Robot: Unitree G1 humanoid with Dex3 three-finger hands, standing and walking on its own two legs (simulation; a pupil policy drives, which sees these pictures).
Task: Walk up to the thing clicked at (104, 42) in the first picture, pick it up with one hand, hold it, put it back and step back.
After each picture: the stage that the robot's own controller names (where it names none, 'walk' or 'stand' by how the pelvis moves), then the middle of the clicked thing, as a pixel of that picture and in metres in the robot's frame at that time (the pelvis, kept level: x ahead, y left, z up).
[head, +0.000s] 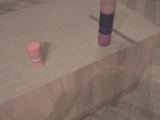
stand; (106, 24) +0.70 -0.08 +0.02
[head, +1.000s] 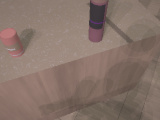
sink last; (97, 16) +0.63 -0.03 +0.06
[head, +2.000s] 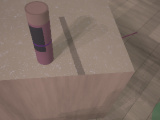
sink last; (41, 37) +0.49 +0.19 +0.06
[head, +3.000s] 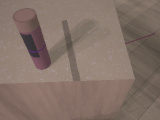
stand; (35, 43) +0.47 +0.22 +0.06
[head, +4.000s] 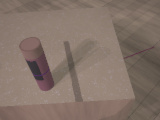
stand; (39, 67) +0.43 +0.21 +0.01
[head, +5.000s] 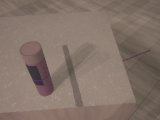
stand; (39, 72) +0.41 +0.20 +0.02
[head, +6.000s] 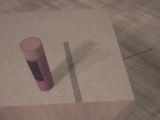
stand; (39, 67) +0.43 +0.21 +0.01
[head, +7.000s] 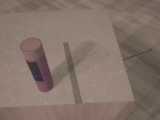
stand; (39, 68) +0.42 +0.21 +0.01
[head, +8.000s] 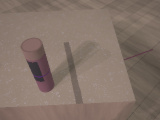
stand; (40, 68) +0.42 +0.20 +0.01
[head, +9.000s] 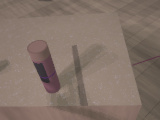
rise first; (46, 69) +0.42 +0.21 +0.02
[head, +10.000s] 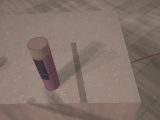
go down; (46, 66) +0.43 +0.21 +0.02
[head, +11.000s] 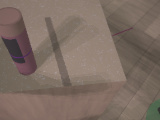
go down; (19, 47) +0.45 +0.20 +0.06
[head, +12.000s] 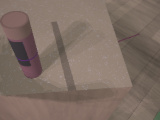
go down; (25, 50) +0.44 +0.20 +0.07
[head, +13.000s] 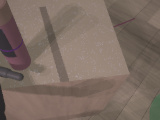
close in; (8, 39) +0.44 +0.21 +0.10
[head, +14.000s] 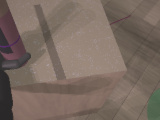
lift; (5, 35) +0.46 +0.20 +0.11
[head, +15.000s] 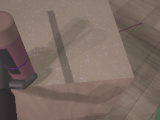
lift; (14, 56) +0.39 +0.21 +0.10
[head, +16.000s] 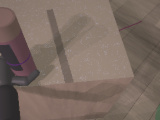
lift; (16, 52) +0.40 +0.20 +0.10
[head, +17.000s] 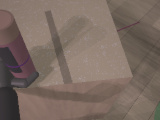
lift; (15, 54) +0.39 +0.20 +0.10
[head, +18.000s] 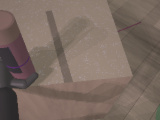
lift; (15, 55) +0.39 +0.20 +0.10
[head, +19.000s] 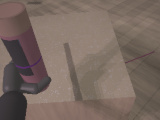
hold; (26, 55) +0.32 +0.17 +0.22
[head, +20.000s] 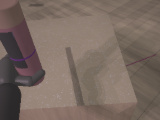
crouch; (21, 48) +0.34 +0.19 +0.23
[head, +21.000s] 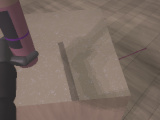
lower; (15, 30) +0.42 +0.21 +0.22
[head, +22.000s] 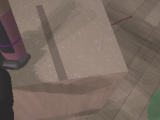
lower; (6, 34) +0.46 +0.20 +0.11
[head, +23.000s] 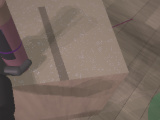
lower; (7, 41) +0.44 +0.21 +0.11
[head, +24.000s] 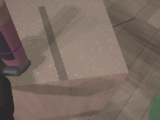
lower; (6, 41) +0.44 +0.21 +0.11
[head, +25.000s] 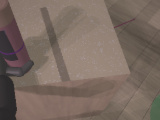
lower; (10, 42) +0.43 +0.20 +0.10
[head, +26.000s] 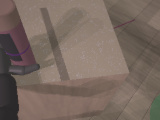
open; (15, 43) +0.43 +0.19 +0.10
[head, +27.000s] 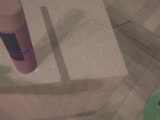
sink last; (18, 42) +0.43 +0.18 +0.09
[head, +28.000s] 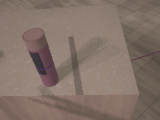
sink last; (43, 61) +0.43 +0.20 +0.07
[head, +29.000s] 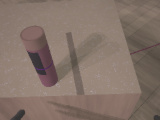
stand; (42, 60) +0.42 +0.19 +0.07
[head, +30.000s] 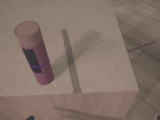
stand; (37, 57) +0.42 +0.19 +0.08
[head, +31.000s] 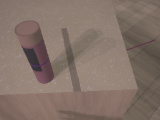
stand; (37, 56) +0.42 +0.19 +0.07
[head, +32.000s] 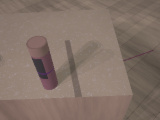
stand; (44, 66) +0.44 +0.19 +0.02
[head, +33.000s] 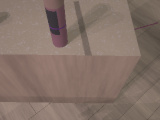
walk; (57, 21) +0.58 +0.14 +0.04
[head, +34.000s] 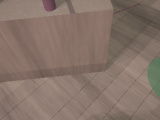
walk; out of the picture +0.87 +0.24 +0.05
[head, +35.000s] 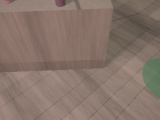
stand; out of the picture +1.06 +0.19 +0.03
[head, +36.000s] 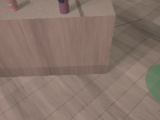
stand; out of the picture +1.06 +0.18 +0.02
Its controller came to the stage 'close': yes
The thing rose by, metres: 0.20
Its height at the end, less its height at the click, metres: +0.00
